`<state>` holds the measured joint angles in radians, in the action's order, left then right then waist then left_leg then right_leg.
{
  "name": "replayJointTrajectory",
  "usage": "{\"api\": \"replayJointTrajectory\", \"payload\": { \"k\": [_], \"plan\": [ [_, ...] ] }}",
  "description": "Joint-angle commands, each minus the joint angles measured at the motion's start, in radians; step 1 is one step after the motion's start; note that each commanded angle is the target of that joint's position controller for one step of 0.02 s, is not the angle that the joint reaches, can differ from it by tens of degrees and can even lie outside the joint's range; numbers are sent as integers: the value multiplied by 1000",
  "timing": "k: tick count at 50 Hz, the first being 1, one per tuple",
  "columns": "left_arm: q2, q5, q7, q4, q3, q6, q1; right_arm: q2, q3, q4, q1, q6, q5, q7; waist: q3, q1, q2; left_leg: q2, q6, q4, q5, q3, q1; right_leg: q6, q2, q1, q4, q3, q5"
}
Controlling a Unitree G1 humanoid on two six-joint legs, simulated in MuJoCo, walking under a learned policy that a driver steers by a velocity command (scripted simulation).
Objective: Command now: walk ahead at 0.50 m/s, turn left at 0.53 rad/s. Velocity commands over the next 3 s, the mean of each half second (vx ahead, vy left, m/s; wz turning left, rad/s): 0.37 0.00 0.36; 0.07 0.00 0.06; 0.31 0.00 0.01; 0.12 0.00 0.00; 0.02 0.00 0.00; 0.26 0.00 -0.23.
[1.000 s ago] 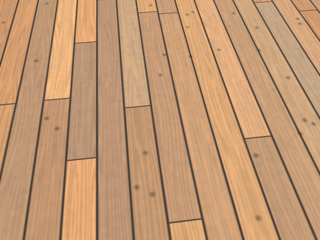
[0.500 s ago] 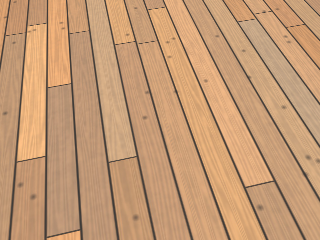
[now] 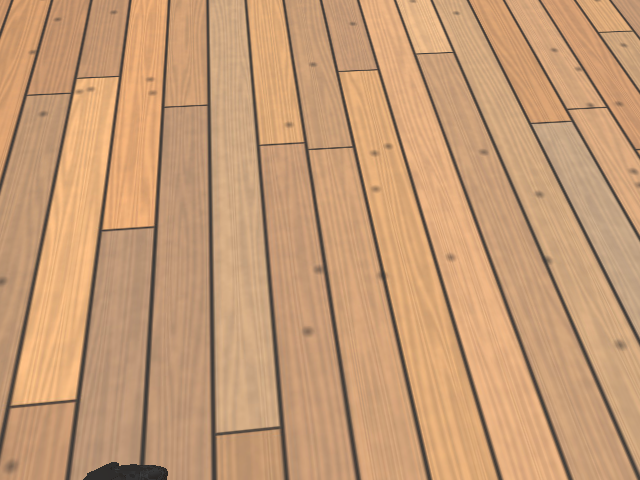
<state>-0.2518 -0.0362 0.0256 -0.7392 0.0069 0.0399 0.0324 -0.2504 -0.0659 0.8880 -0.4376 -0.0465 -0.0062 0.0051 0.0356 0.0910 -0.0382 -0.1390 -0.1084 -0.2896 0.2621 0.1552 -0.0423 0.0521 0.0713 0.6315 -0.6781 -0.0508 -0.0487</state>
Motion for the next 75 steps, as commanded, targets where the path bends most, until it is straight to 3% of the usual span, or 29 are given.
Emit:
{"api": "replayJointTrajectory", "payload": {
  "k": [1,5,6,7,8,10,14,18,23,26,27,28,29,30,33,40,42,45,48,51,55,59,62,63,64,65,66,70,75],
  "plan": [
    [-80,8,-2,116,12,28,-129,-174,-42,-49,-60,-4,-11,-14,-9,2,120,255,-98,-32,-506,211,42,-14,-59,-22,82,29,-20],
    [-169,4,-31,43,45,57,185,-192,-46,-89,48,-17,0,-5,-144,-167,70,173,-15,-355,-584,183,-100,-92,-60,-532,256,-6,-85],
    [-247,-20,-51,38,64,63,351,-118,-25,-125,43,-27,14,2,-303,-221,-47,117,6,-626,-313,94,-223,-145,183,-767,275,-234,-282],
    [-321,-27,-52,42,83,43,327,-62,-14,-155,-74,-21,36,0,-366,-139,-281,-23,30,-845,316,-24,-517,-251,391,-927,382,-669,-334],
    [-233,-10,-44,44,75,30,282,-140,-21,-115,-70,-3,-4,-10,-256,-115,-125,78,22,-943,255,-30,-604,-262,364,-822,382,-690,-422],
    [-103,-3,-32,43,43,34,207,-115,-16,-117,40,1,-18,8,-73,-105,12,131,38,-895,101,-42,-574,-228,249,-603,424,-393,-233],
    [-100,17,-21,-8,39,72,251,-88,-13,-121,48,31,-30,19,-68,-63,-65,115,81,-829,96,-65,-490,-227,175,-523,387,-117,559],
    [-113,22,-19,-34,39,67,243,-61,4,-146,135,36,-28,26,-74,-57,-89,109,104,-648,-9,-98,-490,-227,141,-514,399,11,659],
    [-132,27,-19,-79,44,41,296,-47,33,-161,248,31,-24,24,-87,-101,-102,114,91,-364,-133,-179,-319,-201,119,-496,354,63,603],
    [-136,39,-26,-97,47,27,295,-55,35,-135,204,13,-32,10,-84,-69,-61,111,52,-166,-214,-179,-192,-168,114,-501,240,37,461],
    [-124,36,-28,-105,43,25,326,-82,31,-120,171,0,-42,4,-107,-60,-2,152,37,-97,-362,-128,-93,-135,77,-475,160,47,343],
    [-87,28,-31,-83,31,26,363,-148,21,-119,112,-12,-52,-4,-190,-61,116,350,3,-147,-776,47,64,-100,29,-385,27,91,16],
    [-11,51,-35,-109,10,4,489,-156,20,-114,118,-1,-26,-16,-292,-102,276,528,-171,-165,-1031,214,134,-83,-66,-326,-113,93,-521],
    [-78,41,-43,-125,24,-26,432,-111,28,-110,111,7,7,-16,-272,-61,203,507,-210,-122,-858,235,84,-81,-73,-293,-172,43,-622],
    [-73,21,-44,-120,29,-55,326,-67,50,-107,236,23,-10,-34,-87,-110,156,392,-120,2,-524,122,-108,-60,-47,-288,-131,19,-508],
    [-18,20,-54,-202,14,-74,351,-74,44,-56,286,36,-3,-33,-70,-141,148,286,-35,23,-55,22,-270,-49,-73,-518,192,70,-208],
    [-48,4,-56,-203,14,-62,326,-61,44,-38,261,43,-2,-28,-19,-123,109,259,34,38,162,38,-352,-69,-3,-555,298,-12,-150],
    [-60,21,-49,-223,15,-40,272,-52,37,4,219,49,0,-20,54,-77,-34,192,56,-25,-10,-33,-174,-90,33,-312,384,-80,-321],
    [-48,26,-56,-239,12,-24,262,-60,33,48,190,36,-5,-22,5,-72,-22,204,46,-53,-129,-34,-111,-86,26,-362,392,-67,-219],
    [-84,21,-53,-257,30,-31,304,-67,26,70,185,39,-8,-20,11,-91,-28,142,31,-112,188,-84,-199,-132,10,-386,402,-88,-541],
    [-126,21,-52,-280,58,-34,371,-14,34,36,258,27,-28,0,131,-130,-126,117,39,-361,105,-194,-422,-253,207,-437,569,-330,-731],
    [-114,21,-41,-278,68,-7,325,-32,24,31,225,-10,-18,14,113,-92,-83,148,22,-312,120,-205,-360,-252,184,-455,531,-241,-530],
    [-85,21,-36,-261,66,2,267,-46,7,120,-17,-26,-13,1,69,7,10,126,13,-106,62,-176,69,-195,62,-214,311,-80,-433],
    [-12,26,-27,-225,46,12,233,-131,-14,142,-141,-35,-23,-12,28,52,237,350,-42,76,295,178,207,-146,-58,-55,-7,60,-398],
    [-32,15,-20,-187,52,16,207,-203,-32,174,-226,-27,-14,-9,34,53,346,515,-133,187,417,492,216,-144,-132,102,-231,107,-513],
    [-75,-4,-15,-184,62,15,173,-143,-17,150,-127,-22,-21,-10,93,-3,177,511,-145,164,413,442,129,-161,-56,126,-361,31,-457],
    [-52,3,-4,-191,59,20,171,-107,-7,119,-40,-27,-21,-6,106,-41,110,467,-123,166,352,350,66,-166,-23,110,-379,12,-361],
    [-27,-2,15,-212,56,15,180,-52,15,124,-19,-53,-10,-15,55,-82,106,354,-71,182,-99,80,67,-118,8,46,-332,63,-173],
    [30,13,-3,-166,32,3,48,-31,38,162,-57,-49,-11,-25,62,-78,126,291,-54,61,-791,-132,9,-70,-51,-45,-104,151,-102]
  ]
}}
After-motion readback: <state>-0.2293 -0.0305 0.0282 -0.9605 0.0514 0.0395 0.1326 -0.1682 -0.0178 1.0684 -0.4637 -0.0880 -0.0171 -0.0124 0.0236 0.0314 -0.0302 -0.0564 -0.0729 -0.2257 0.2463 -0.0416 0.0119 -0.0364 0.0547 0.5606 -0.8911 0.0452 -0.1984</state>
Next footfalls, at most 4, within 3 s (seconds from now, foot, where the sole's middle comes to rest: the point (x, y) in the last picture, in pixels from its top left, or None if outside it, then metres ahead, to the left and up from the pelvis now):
0.10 right None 0.24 -0.13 -0.78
0.54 left None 0.35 0.10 -0.78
0.84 right None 0.33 -0.12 -0.78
1.66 right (293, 383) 0.67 0.00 -0.78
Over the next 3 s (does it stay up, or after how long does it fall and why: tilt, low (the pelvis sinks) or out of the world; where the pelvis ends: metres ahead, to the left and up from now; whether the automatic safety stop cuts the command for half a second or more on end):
stays up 0.74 0.03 -0.01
